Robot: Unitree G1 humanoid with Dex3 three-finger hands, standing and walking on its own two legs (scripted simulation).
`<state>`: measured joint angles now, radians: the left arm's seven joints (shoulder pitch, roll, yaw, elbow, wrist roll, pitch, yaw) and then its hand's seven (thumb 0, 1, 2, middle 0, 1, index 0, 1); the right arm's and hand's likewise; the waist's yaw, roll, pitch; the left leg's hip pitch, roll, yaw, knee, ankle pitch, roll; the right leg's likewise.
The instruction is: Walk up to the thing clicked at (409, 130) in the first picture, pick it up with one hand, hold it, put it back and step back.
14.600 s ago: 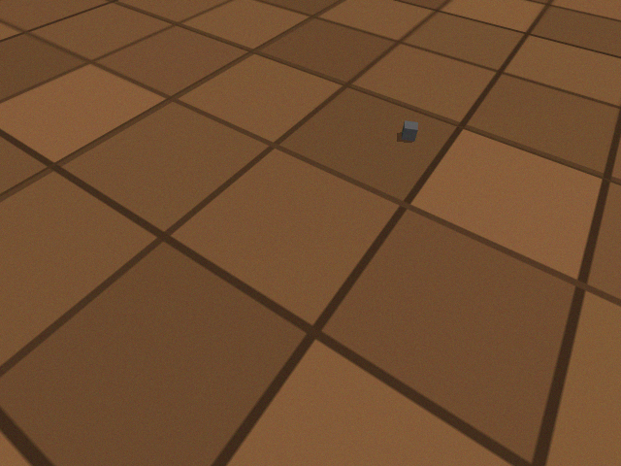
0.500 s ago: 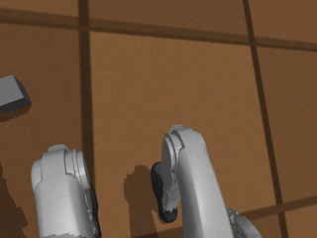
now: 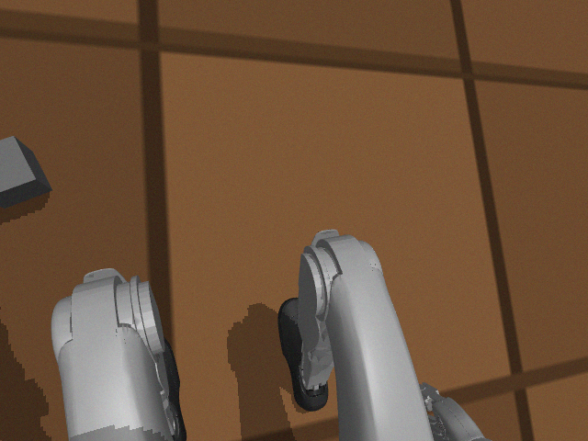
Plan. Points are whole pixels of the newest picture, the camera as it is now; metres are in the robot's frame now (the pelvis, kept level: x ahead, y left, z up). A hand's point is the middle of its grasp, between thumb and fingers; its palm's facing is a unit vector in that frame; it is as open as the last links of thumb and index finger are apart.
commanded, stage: rise first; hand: left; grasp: from above
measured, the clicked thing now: (8, 173) +0.49 +0.34 -0.29
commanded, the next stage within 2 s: none
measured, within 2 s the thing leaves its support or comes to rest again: neither
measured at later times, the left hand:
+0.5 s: hand out of the picture +0.44 +0.37 -0.15, palm faces -0.38 -0.18 -0.91, open 13.3 cm
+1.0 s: hand out of the picture +0.44 +0.37 -0.16, palm faces -0.39 -0.18 -0.90, open 13.4 cm
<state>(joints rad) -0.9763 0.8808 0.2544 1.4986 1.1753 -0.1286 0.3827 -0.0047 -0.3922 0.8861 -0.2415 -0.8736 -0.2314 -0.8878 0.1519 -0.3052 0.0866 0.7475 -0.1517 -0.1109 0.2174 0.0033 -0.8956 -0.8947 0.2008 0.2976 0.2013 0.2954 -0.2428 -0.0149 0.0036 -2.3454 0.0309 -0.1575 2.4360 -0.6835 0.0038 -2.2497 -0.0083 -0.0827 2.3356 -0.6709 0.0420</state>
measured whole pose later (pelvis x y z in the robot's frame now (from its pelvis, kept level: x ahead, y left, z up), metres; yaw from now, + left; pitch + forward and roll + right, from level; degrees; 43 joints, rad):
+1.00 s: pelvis +0.00 +0.00 +0.00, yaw +0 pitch +33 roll -10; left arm -0.96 0.87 0.23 1.50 1.17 -0.13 0.39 0.00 -0.40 0.89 -0.22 -0.88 -0.21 -0.89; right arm 0.15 -0.30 0.08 0.75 -0.16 -0.12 0.24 0.00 -0.89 -0.89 0.20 0.30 0.20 0.30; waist -0.24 -0.01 -0.01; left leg -2.34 0.03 -0.16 2.44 -0.69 0.01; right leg -2.25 -0.01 -0.08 2.34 -0.68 0.05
